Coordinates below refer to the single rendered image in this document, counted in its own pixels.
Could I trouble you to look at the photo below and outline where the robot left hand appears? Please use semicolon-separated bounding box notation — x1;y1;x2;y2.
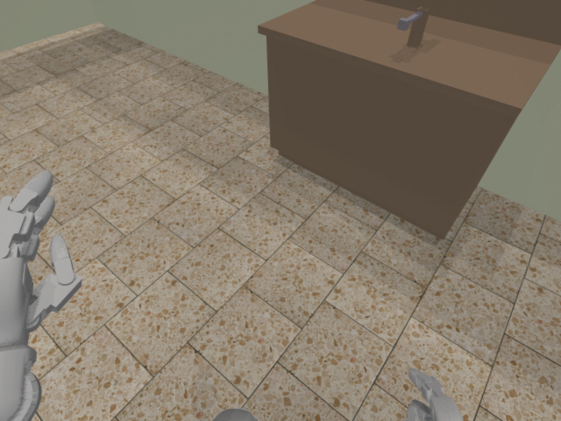
0;170;82;347

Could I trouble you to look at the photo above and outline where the robot right hand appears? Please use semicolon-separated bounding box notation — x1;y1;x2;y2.
402;368;464;421

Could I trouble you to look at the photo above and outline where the tap lever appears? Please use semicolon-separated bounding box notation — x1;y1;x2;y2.
397;11;423;31

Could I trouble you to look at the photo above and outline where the robot left forearm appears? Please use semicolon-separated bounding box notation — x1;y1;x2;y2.
0;345;42;421

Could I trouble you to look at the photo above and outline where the counter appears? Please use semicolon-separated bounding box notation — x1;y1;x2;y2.
258;0;561;240

